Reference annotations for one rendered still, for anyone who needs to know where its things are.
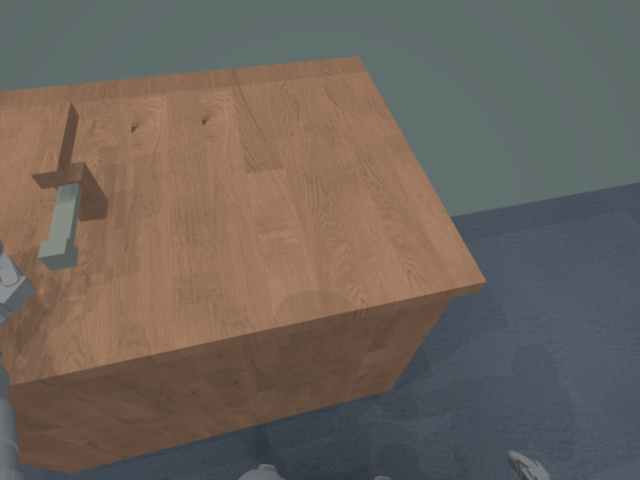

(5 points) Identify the robot right hand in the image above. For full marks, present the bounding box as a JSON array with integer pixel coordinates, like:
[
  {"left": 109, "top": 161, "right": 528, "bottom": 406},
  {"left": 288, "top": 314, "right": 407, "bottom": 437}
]
[{"left": 507, "top": 450, "right": 550, "bottom": 480}]

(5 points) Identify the left robot shin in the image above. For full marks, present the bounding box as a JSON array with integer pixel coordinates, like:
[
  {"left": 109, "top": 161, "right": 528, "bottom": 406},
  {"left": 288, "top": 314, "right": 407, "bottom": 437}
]
[{"left": 258, "top": 464, "right": 278, "bottom": 474}]

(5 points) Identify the robot left hand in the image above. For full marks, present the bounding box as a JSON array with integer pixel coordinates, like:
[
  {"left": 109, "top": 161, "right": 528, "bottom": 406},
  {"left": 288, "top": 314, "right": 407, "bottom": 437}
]
[{"left": 0, "top": 240, "right": 36, "bottom": 327}]

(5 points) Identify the tap lever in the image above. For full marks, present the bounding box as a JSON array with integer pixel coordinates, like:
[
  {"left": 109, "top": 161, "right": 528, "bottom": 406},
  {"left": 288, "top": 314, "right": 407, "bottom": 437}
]
[{"left": 38, "top": 183, "right": 82, "bottom": 271}]

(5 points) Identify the counter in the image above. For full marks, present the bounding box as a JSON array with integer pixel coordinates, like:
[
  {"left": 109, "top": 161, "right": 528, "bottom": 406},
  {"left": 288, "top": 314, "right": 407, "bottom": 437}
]
[{"left": 0, "top": 56, "right": 486, "bottom": 474}]

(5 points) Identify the robot left forearm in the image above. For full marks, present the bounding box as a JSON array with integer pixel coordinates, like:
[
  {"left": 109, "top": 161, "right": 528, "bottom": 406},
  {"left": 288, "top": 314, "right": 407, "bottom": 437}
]
[{"left": 0, "top": 350, "right": 26, "bottom": 480}]

